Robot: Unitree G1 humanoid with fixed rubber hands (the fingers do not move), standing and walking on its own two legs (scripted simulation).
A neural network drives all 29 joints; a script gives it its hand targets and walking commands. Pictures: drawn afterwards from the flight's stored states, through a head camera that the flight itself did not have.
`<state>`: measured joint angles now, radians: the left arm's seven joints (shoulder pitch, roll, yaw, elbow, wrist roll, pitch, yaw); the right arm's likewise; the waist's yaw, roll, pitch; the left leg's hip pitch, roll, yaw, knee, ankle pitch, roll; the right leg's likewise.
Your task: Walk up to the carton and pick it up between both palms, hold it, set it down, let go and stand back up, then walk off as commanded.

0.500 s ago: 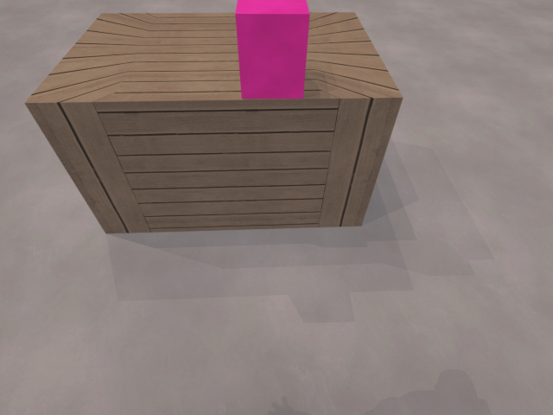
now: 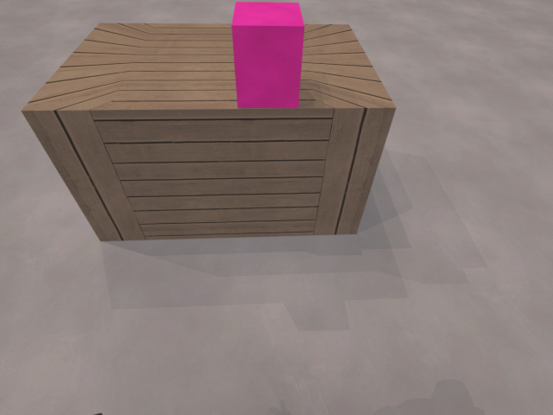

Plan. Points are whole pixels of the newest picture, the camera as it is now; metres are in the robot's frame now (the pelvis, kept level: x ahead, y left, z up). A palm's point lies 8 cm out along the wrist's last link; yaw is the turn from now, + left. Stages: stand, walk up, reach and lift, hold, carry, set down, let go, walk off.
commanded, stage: stand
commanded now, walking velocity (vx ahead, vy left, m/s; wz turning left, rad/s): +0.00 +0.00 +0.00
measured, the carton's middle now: (267, 56) +1.15 +0.03 +0.02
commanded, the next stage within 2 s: none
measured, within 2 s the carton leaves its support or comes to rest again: neither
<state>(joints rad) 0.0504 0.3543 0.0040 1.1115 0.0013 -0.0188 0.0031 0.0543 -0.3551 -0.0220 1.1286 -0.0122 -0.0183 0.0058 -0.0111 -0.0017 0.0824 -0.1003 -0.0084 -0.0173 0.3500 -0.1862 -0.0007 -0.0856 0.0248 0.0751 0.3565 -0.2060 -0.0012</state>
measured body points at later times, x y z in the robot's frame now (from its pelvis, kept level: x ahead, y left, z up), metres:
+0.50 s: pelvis +0.00 +0.00 +0.00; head +0.02 +0.00 +0.45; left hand +0.10 +0.30 -0.13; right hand +0.10 -0.31 -0.13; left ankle +0.01 +0.12 -0.75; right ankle +0.00 -0.12 -0.75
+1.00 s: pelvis +0.01 -0.01 +0.00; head +0.03 -0.01 +0.45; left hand +0.11 +0.30 -0.13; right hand +0.11 -0.31 -0.13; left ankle +0.01 +0.12 -0.75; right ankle +0.00 -0.12 -0.75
